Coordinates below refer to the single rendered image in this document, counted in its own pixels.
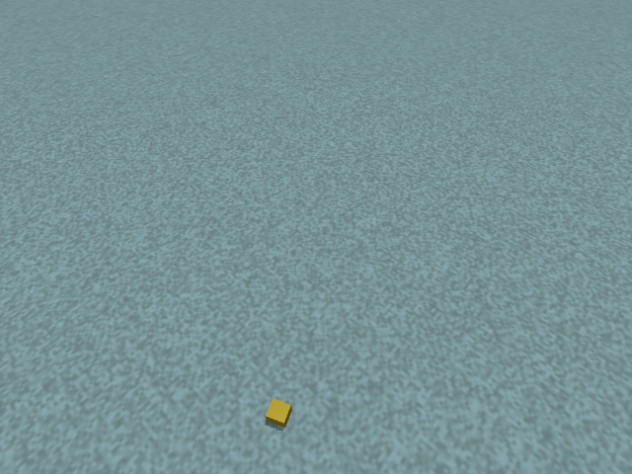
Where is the small box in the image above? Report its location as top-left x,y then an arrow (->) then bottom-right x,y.
266,398 -> 292,428

